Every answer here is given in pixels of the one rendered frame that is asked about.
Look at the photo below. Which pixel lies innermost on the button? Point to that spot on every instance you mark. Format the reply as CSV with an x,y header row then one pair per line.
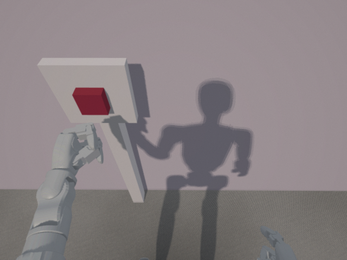
x,y
91,101

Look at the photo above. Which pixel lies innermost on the panel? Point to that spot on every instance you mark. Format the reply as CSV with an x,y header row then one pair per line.
x,y
63,75

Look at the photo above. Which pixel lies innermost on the robot left forearm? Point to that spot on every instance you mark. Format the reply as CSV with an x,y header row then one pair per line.
x,y
48,233

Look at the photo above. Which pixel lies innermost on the robot left hand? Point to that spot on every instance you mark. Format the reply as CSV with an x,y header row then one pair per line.
x,y
70,154

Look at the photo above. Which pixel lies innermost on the robot right hand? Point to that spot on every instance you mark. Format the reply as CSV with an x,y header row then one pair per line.
x,y
282,250

